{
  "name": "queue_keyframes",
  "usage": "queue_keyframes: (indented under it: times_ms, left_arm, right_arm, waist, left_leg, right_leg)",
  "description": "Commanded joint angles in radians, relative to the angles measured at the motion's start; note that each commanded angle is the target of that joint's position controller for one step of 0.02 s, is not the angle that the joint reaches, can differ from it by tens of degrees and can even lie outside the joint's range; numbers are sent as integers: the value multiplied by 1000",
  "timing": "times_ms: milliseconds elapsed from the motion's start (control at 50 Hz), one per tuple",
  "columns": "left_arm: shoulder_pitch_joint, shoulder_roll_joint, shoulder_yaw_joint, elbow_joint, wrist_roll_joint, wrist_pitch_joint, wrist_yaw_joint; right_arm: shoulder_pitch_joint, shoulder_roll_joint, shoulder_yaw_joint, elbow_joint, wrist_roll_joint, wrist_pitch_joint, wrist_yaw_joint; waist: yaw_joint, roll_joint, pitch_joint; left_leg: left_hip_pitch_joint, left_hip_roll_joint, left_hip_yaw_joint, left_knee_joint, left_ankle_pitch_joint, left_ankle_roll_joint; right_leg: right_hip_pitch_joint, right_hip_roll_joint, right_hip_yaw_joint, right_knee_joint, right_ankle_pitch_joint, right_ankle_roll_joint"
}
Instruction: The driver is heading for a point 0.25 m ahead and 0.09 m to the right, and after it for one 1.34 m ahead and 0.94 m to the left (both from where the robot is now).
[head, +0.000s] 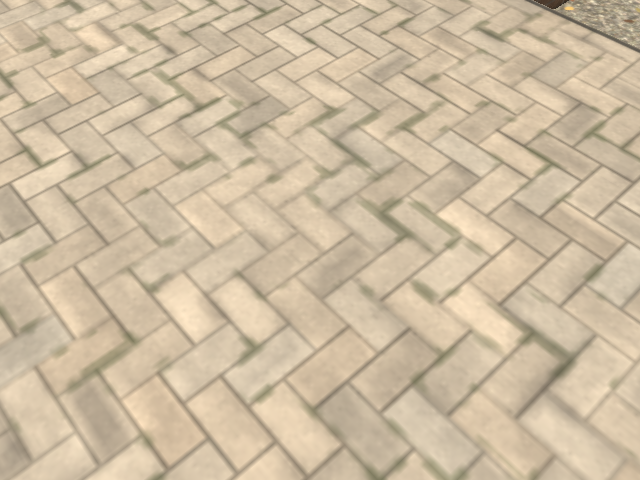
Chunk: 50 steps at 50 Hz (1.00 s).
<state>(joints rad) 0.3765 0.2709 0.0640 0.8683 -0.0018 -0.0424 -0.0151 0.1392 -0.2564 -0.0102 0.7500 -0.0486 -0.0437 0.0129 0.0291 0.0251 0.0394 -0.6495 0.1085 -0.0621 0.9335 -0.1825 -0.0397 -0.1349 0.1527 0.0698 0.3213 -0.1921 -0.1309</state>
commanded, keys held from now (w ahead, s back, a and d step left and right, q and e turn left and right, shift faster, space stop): w+e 0.04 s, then q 0.96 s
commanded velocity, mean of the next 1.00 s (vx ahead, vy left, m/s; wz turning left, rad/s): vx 0.14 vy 0.00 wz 0.29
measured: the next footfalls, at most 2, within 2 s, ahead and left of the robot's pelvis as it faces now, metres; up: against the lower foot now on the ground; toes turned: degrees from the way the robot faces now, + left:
left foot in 0.22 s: +0.30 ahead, +0.12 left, +0.00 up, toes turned -3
right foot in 0.74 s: +0.25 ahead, -0.06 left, +0.00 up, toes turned +18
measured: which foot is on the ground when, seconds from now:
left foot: up 0.00-0.20, down 0.22-0.74, up 0.76-1.00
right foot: down 0.00-0.22, up 0.24-0.72, down 0.74-1.00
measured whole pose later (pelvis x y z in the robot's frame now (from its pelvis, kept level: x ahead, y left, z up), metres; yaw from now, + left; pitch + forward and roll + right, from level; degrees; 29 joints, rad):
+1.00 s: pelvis +0.18 +0.01 +0.00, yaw +22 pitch +0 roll +1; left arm 0.21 0.25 0.03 0.74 0.03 0.01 0.05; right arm 0.22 -0.32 -0.09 0.81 -0.02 0.08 0.03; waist 0.00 0.05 0.04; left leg -0.45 -0.05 -0.06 1.04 -0.41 -0.06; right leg -0.19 -0.01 -0.07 0.41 -0.23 -0.05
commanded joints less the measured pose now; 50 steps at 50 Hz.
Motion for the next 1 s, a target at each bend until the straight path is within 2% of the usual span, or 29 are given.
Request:
queue_keyframes:
  times_ms: [20, 60, 120, 160, 180, 200, 220, 240, 260, 280, 300, 320, 340, 380, 420, 500, 540, 600, 660, 700, 720, 740, 760, 780, 800, 820, 860, 940, 1000]
  left_arm:
    - [44, 154, 39, -53, -4, -12, 6]
    - [74, 153, 38, -46, 0, -8, 12]
    - [106, 118, 22, -27, 9, -9, 22]
    - [79, 127, 18, -25, 18, -15, 30]
    - [51, 138, 19, -28, 18, -19, 34]
    - [24, 145, 19, -29, 12, -23, 33]
    - [34, 118, 8, -53, 7, -31, 32]
    - [223, 22, -10, -36, -21, -25, 36]
    - [243, 98, -1, -9, 0, -9, 42]
    - [124, 124, 3, -21, 25, 0, 40]
    - [22, 116, 0, -48, 35, 3, 36]
    - [-26, 110, -2, -63, 34, 12, 32]
    - [-29, 101, -3, -71, 38, 27, 27]
    - [-5, 79, -10, -67, 33, 50, 28]
    - [-19, 72, -12, -74, 31, 67, 33]
    - [-120, 78, -12, -106, 31, 88, 45]
    - [-162, 80, -12, -119, 28, 90, 49]
    - [-189, 74, -17, -130, 19, 81, 55]
    - [-168, 71, -22, -133, 6, 67, 64]
    - [-101, 70, -22, -121, -2, 55, 71]
    - [-54, 76, -20, -110, 1, 48, 78]
    - [-53, 139, -5, -115, 13, 42, 87]
    - [-110, 248, 19, -152, 28, 45, 88]
    - [-202, 236, 19, -168, 40, 49, 81]
    - [-221, 161, -1, -178, 36, 47, 77]
    - [-260, 117, -12, -182, 30, 44, 72]
    - [-274, 103, -17, -200, 27, 42, 72]
    - [-132, 130, -3, -168, 27, 44, 67]
    - [-93, 156, 11, -154, 29, 45, 62]
  right_arm:
    - [-79, -63, -9, -82, 6, -3, 5]
    - [-121, -61, -5, -94, 11, -8, 8]
    - [-138, -45, 4, -89, 15, -26, 6]
    - [-62, -78, -7, -61, 13, -37, 2]
    - [25, -100, -16, -26, 12, -44, -4]
    - [133, -110, -21, 12, 10, -57, -10]
    - [249, -158, -29, 39, 4, -69, -20]
    - [280, -228, -48, 41, 4, -58, -17]
    - [283, -193, -54, 47, 53, -36, -8]
    - [198, -145, -46, 24, 66, -29, -3]
    - [130, -111, -39, 13, 60, -21, -4]
    - [113, -103, -37, 16, 56, -16, -8]
    - [118, -109, -40, 27, 58, -10, -12]
    - [120, -125, -51, 33, 49, -1, -9]
    - [113, -142, -62, 28, 42, 10, -8]
    - [132, -157, -82, 24, 32, 44, -11]
    - [140, -161, -90, 22, 29, 58, -12]
    - [142, -166, -101, 20, 25, 71, -12]
    - [127, -165, -107, 17, 23, 82, -8]
    - [101, -163, -110, 14, 28, 91, -6]
    - [82, -159, -109, 10, 38, 93, -8]
    - [97, -122, -100, 1, 50, 91, -12]
    - [113, -73, -93, -23, 70, 85, -15]
    - [106, -157, -112, -4, 22, 79, -21]
    - [109, -177, -121, 5, 14, 78, -15]
    - [142, -161, -120, 22, 14, 84, -9]
    - [183, -146, -115, 43, 16, 102, 3]
    - [76, -123, -95, 2, 29, 114, 19]
    - [36, -113, -85, -20, 36, 120, 28]
  waist:
    - [19, -84, -4]
    - [39, -88, -9]
    - [63, -92, -26]
    - [25, -121, -47]
    - [-17, -126, -72]
    - [-78, -96, -108]
    - [-106, -24, -212]
    - [-33, 220, -352]
    - [-43, 165, -404]
    - [-40, 49, -279]
    - [-40, 16, -189]
    - [-28, 14, -137]
    - [-11, 30, -120]
    - [11, 46, -137]
    - [15, 56, -148]
    - [-20, 94, -109]
    - [-37, 107, -86]
    - [-51, 107, -74]
    - [-49, 117, -74]
    - [-16, 121, -72]
    - [13, 111, -65]
    - [1, 12, -53]
    - [-24, -228, -67]
    - [-40, -165, 1]
    - [-65, -103, -4]
    - [-96, -86, 0]
    - [-96, -150, -20]
    - [-12, -157, -34]
    - [14, -182, -55]
  left_leg:
    - [30, -44, 63, -144, 137, -20]
    - [26, -62, 71, -228, 175, -13]
    - [124, -102, 101, -339, 211, 26]
    - [221, -120, 84, -396, 167, 70]
    - [303, -138, 82, -442, 160, 95]
    - [426, -130, 79, -538, 271, 118]
    - [647, 19, -57, -479, 598, 154]
    - [905, 308, -375, -384, 1166, 347]
    - [899, 317, -507, -446, 1124, 423]
    - [790, 246, -422, -492, 968, 392]
    - [695, 186, -344, -527, 872, 353]
    - [621, 138, -287, -559, 835, 323]
    - [557, 100, -252, -583, 783, 297]
    - [492, 59, -223, -601, 711, 278]
    - [443, 41, -227, -623, 553, 277]
    - [367, 14, -313, -696, 29, 265]
    - [357, 11, -366, -723, -145, 259]
    - [358, 6, -413, -717, -181, 248]
    - [355, -3, -458, -702, -133, 230]
    - [323, -25, -477, -688, -123, 194]
    - [274, -59, -462, -669, -178, 152]
    - [198, -134, -393, -575, -301, 89]
    - [76, -297, -159, -294, -352, 38]
    - [59, -264, -67, -66, -339, 29]
    - [136, -226, -70, 57, -296, 27]
    - [154, -221, -61, 137, -245, 27]
    - [119, -214, -25, 256, -210, 12]
    - [38, -175, 13, 156, -226, -26]
    - [78, -156, 38, 42, -265, -29]
  right_leg:
    - [-39, -218, 200, -99, 333, -100]
    - [27, -223, 192, -63, 435, -83]
    - [82, -233, 147, 4, 657, -34]
    - [125, -256, 156, 70, 731, -3]
    - [145, -251, 150, 146, 797, 13]
    - [139, -215, 112, 280, 777, 32]
    - [21, -171, 80, 474, 491, 54]
    - [-203, -32, -9, 808, -306, 94]
    - [-299, -28, -12, 917, -412, 104]
    - [-347, -77, 11, 950, -335, 113]
    - [-378, -102, 2, 925, -289, 119]
    - [-381, -126, -1, 892, -262, 127]
    - [-345, -140, -5, 848, -239, 135]
    - [-284, -130, -24, 802, -224, 150]
    - [-274, -127, -33, 755, -224, 160]
    - [-301, -132, -31, 640, -210, 165]
    - [-312, -129, -23, 592, -201, 162]
    - [-286, -113, -17, 516, -209, 152]
    - [-208, -84, -15, 395, -231, 128]
    - [-94, -63, -21, 220, -200, 100]
    - [-1, -70, -22, 71, -132, 86]
    - [61, -193, 98, -69, -187, 58]
    - [72, -474, 419, -173, -309, -42]
    - [-93, -544, 426, -171, -183, -104]
    - [-155, -497, 339, -131, -34, -106]
    - [-167, -427, 225, -101, 68, -76]
    - [-94, -360, 98, -58, 217, -53]
    - [104, -381, 49, 3, 416, -77]
    - [159, -414, 30, 31, 467, -86]
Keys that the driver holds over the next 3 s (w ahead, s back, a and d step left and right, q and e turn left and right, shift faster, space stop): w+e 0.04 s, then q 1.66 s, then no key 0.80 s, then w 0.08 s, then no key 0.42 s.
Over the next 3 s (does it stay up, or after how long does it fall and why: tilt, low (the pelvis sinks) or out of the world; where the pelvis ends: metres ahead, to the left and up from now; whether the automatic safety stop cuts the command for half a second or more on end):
stays up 0.20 0.05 0.00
